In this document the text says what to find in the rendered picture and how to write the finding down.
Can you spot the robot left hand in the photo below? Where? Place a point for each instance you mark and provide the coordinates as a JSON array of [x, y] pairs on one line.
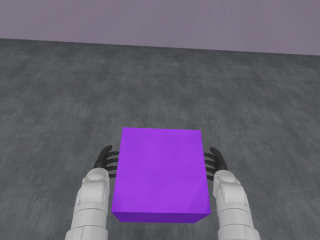
[[102, 162]]

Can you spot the carton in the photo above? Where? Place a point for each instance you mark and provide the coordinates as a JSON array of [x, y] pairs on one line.
[[161, 177]]

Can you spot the robot right hand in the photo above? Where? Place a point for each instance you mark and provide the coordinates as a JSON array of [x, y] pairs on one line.
[[218, 165]]

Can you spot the robot right forearm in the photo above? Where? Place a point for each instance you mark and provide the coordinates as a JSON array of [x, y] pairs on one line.
[[233, 210]]

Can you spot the robot left forearm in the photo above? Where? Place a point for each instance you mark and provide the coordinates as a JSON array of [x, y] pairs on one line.
[[91, 207]]

